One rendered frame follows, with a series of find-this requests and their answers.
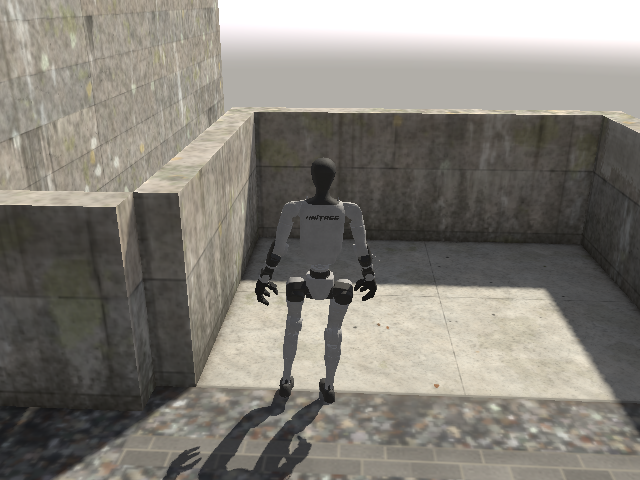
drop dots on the robot right hand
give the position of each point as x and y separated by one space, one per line
371 285

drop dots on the robot right upper arm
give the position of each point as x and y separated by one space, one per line
353 212

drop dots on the robot left upper arm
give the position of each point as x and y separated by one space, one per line
290 210

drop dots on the robot left forearm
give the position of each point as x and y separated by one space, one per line
270 265

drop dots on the robot right forearm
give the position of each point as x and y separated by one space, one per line
366 265

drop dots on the right robot foot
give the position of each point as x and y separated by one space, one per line
329 395

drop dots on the robot left hand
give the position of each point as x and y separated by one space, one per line
260 290

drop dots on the humanoid robot torso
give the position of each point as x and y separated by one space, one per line
321 237

